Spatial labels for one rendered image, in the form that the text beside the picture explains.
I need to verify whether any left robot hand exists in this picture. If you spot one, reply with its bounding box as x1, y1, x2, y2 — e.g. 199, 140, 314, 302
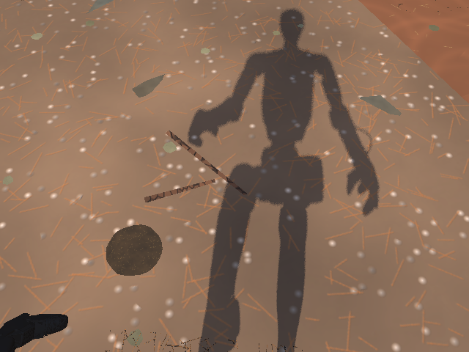
0, 313, 68, 352

